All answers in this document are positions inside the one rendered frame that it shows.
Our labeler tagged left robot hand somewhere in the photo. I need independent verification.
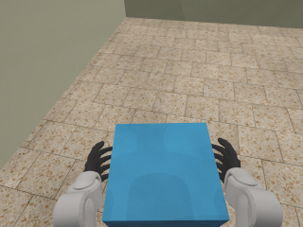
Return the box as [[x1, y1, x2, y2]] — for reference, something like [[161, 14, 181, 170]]
[[83, 141, 113, 183]]

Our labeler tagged carton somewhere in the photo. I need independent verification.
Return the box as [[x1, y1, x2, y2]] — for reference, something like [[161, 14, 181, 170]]
[[102, 122, 230, 227]]

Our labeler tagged right robot hand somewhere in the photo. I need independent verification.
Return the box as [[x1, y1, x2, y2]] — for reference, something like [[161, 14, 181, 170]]
[[211, 137, 241, 184]]

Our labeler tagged left robot forearm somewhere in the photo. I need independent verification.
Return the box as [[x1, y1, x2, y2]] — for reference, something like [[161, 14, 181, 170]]
[[52, 171, 104, 227]]

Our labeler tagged right robot forearm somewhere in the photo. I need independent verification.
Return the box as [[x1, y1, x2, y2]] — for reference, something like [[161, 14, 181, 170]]
[[223, 167, 283, 227]]

